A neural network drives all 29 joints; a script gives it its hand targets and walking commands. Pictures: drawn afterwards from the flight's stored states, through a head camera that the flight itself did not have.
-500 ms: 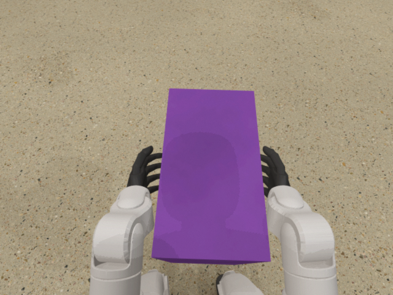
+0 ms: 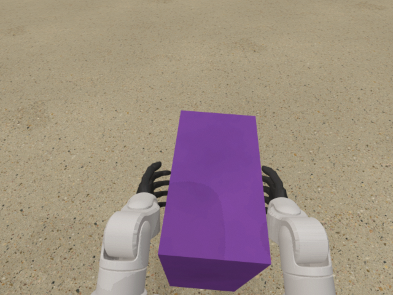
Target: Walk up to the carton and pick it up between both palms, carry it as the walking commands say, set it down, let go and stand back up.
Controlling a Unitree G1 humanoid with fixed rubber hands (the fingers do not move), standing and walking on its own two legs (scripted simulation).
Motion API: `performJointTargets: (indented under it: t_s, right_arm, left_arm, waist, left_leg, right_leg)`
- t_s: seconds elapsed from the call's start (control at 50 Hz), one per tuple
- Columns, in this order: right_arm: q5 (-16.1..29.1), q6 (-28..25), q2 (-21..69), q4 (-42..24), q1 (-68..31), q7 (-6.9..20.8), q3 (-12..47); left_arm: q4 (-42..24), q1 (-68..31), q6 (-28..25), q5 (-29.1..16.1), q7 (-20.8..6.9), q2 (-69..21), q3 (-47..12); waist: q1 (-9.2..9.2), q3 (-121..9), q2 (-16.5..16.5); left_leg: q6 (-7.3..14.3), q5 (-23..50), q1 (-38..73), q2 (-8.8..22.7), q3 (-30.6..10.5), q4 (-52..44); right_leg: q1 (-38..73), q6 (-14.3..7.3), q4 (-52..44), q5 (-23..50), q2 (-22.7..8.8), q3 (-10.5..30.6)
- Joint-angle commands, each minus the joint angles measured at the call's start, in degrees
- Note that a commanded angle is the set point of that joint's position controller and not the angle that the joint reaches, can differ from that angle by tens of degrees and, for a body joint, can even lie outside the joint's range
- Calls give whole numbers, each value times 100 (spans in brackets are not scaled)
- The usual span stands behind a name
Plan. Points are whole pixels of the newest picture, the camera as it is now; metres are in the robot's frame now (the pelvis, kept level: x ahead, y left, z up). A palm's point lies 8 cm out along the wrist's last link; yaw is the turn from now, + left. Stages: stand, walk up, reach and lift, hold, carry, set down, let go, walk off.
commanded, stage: carry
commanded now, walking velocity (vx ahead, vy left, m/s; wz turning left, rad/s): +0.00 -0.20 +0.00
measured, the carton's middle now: (209, 207) +0.30 -0.01 +0.02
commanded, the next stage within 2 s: none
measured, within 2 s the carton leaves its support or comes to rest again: neither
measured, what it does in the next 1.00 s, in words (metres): steps to the right: left foot, then right foot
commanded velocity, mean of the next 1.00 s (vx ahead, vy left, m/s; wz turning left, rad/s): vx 0.00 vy -0.11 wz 0.00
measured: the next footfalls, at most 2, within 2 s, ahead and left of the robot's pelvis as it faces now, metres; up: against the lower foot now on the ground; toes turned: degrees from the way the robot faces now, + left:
left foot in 0.30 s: -0.02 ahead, +0.06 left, +0.00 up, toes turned +10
right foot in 0.62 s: -0.07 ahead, -0.26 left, +0.00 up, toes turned +9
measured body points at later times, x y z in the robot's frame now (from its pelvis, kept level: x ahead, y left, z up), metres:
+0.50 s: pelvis -0.10 -0.07 +0.01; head -0.11 -0.05 +0.46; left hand +0.17 +0.06 +0.08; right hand +0.17 -0.18 +0.09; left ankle -0.06 +0.05 -0.72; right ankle -0.09 -0.20 -0.67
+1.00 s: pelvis -0.17 -0.17 +0.01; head -0.18 -0.15 +0.46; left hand +0.11 -0.05 +0.09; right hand +0.11 -0.29 +0.09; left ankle -0.13 -0.05 -0.72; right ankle -0.11 -0.26 -0.72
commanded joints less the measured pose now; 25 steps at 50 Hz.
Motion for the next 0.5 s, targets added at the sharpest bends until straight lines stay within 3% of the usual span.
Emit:
performJointTargets:
  t_s: [0.0, 0.02, 0.04, 0.06, 0.08, 0.1, 0.12, 0.14, 0.2, 0.22, 0.26, 0.28, 0.3, 0.32, 0.34, 0.36, 0.38, 0.4, 0.44, 0.48]
  right_arm:
    - [1638, -158, 5594, -1127, -3266, 794, 3154]
    - [1715, -209, 5776, -1115, -3360, 818, 3208]
    - [1757, -231, 5878, -980, -3172, 855, 3280]
    - [1871, -243, 5924, -996, -3149, 862, 3352]
    - [1925, -277, 5853, -1143, -3057, 880, 3353]
    - [1995, -301, 5833, -1210, -3081, 847, 3380]
    - [1970, -302, 5708, -1167, -2841, 825, 3315]
    - [2059, -305, 5704, -1351, -3040, 851, 3431]
    - [1802, -242, 5497, -1080, -2296, 791, 3141]
    - [1714, -229, 5385, -1028, -2107, 780, 2999]
    - [1545, -182, 5290, -850, -1886, 751, 2773]
    - [1511, -175, 5353, -727, -1930, 779, 2648]
    - [1501, -182, 5435, -624, -1890, 791, 2560]
    - [1427, -163, 5317, -374, -1724, 771, 2434]
    - [1279, -179, 5267, -295, -1755, 730, 2342]
    - [1122, -220, 5338, -394, -1719, 735, 2320]
    - [1151, -247, 5472, -417, -1861, 735, 2313]
    - [1268, -277, 5513, -633, -2144, 733, 2350]
    - [1258, -298, 5525, -646, -1963, 704, 2286]
    - [1318, -360, 5460, -1112, -2299, 687, 2433]
  left_arm:
    - [-728, -1553, -235, -1064, -882, -5554, -1987]
    - [-1066, -1822, -307, -1140, -910, -5580, -2063]
    - [-1266, -1980, -394, -1149, -897, -5643, -2088]
    - [-1315, -1986, -437, -1166, -876, -5662, -2022]
    - [-1427, -1896, -468, -1135, -856, -5597, -2030]
    - [-1470, -1871, -491, -1117, -818, -5538, -1990]
    - [-1591, -1768, -523, -1109, -790, -5374, -1980]
    - [-1490, -1554, -516, -989, -769, -5366, -1878]
    - [-1471, -1255, -417, -994, -721, -5209, -2003]
    - [-1436, -1180, -391, -1031, -717, -5218, -2081]
    - [-1436, -1338, -311, -1187, -694, -5265, -2272]
    - [-1480, -1613, -294, -1300, -695, -5335, -2405]
    - [-1476, -1775, -258, -1329, -697, -5369, -2498]
    - [-1559, -1875, -201, -1320, -726, -5206, -2579]
    - [-1604, -2223, -143, -1414, -788, -5175, -2688]
    - [-1587, -2407, -168, -1511, -836, -5330, -2792]
    - [-1585, -2559, -177, -1621, -870, -5463, -2819]
    - [-1657, -2616, -208, -1709, -896, -5515, -2819]
    - [-1716, -2537, -220, -1775, -880, -5526, -2813]
    - [-1605, -2368, -261, -1701, -851, -5574, -2747]
  waist:
    - [27, -488, -2153]
    - [-7, -606, -1498]
    - [-23, -832, -1338]
    - [-31, -964, -1334]
    - [-9, -1098, -1093]
    - [17, -1347, -1145]
    - [30, -1626, -998]
    - [74, -1655, -1389]
    - [114, -1749, -1268]
    - [99, -1858, -1350]
    - [-40, -1920, -1114]
    - [-103, -1892, -564]
    - [-128, -1726, 474]
    - [-222, -1272, 1750]
    - [-236, -973, 1625]
    - [-209, -937, 613]
    - [-198, -864, 208]
    - [-165, -969, 252]
    - [-178, -1180, 576]
    - [-185, -1377, 670]
  left_leg:
    - [-63, -1308, -748, -671, -96, 2919]
    - [-3, -971, -935, -679, -183, 2920]
    - [-17, -748, -1075, -628, -169, 2753]
    - [-27, -553, -1231, -562, -176, 2574]
    - [-61, -490, -1051, -638, -75, 2419]
    - [-75, -447, -949, -654, -35, 2193]
    - [-74, -424, -658, -687, -76, 1864]
    - [-73, -654, -448, -760, 46, 1550]
    - [48, -908, 142, -908, 180, 497]
    - [111, -980, 419, -949, 186, 4]
    - [276, -304, 1485, -989, 402, -1397]
    - [350, 435, 2428, -598, 178, -1901]
    - [592, 1159, 3147, 442, -951, -2150]
    - [1335, 1907, 2714, 1670, -2262, -2517]
    - [1714, 1454, 1947, 1788, -2427, -2577]
    - [1533, 911, 1703, 1368, -1944, -2578]
    - [1260, 650, 1683, 1085, -1546, -2548]
    - [1083, 482, 1834, 982, -1205, -2528]
    - [1014, 391, 2069, 821, -1053, -2439]
    - [996, 1018, 2368, 809, -894, -2267]
  right_leg:
    - [-516, -1152, -1747, 1021, -1994, 1870]
    - [-199, -1017, -1667, 950, -1887, 1578]
    - [245, -888, -1404, 1164, -1651, 1180]
    - [696, -864, -1124, 1845, -1506, 984]
    - [783, -867, -1044, 2004, -1382, 856]
    - [1177, -903, -879, 2431, -1328, 800]
    - [1250, -963, -805, 2459, -1284, 788]
    - [1158, -1077, -861, 2292, -1273, 844]
    - [1034, -1210, -729, 2390, -1356, 1043]
    - [942, -1201, -631, 2340, -1365, 1099]
    - [400, -844, -456, 1838, -1181, 882]
    - [-440, -488, -239, 1649, -924, 625]
    - [-1575, -133, 444, 632, -538, 317]
    - [-2338, 319, 1816, -971, -13, -257]
    - [-2134, 367, 2851, -1008, -447, 279]
    - [-1843, 374, 3019, -575, -481, 456]
    - [-1912, 356, 3021, -355, -429, 491]
    - [-1979, 368, 2776, -154, -480, 427]
    - [-1860, 390, 2293, -34, -340, 198]
    - [-1620, 446, 1645, -110, -291, 11]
